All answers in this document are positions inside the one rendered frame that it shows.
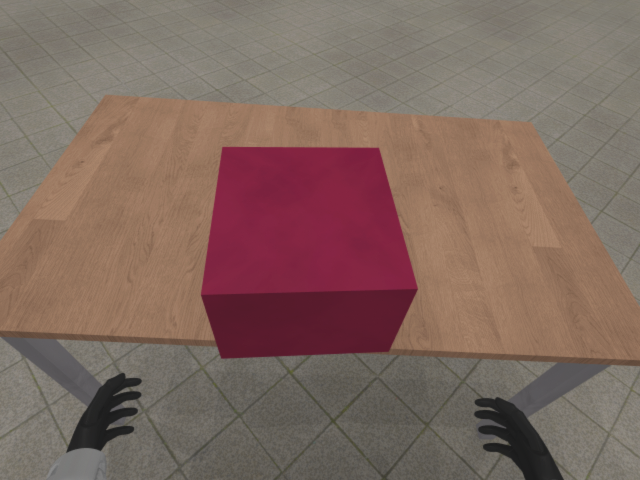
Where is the left robot forearm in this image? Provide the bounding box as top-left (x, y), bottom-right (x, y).
top-left (46, 448), bottom-right (107, 480)

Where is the right robot hand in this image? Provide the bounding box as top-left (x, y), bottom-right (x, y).
top-left (474, 397), bottom-right (564, 480)

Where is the left robot hand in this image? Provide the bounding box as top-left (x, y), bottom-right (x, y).
top-left (66, 373), bottom-right (142, 453)

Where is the carton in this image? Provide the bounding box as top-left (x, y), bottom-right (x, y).
top-left (201, 147), bottom-right (418, 359)

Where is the table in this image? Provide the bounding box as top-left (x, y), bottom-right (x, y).
top-left (0, 95), bottom-right (640, 440)

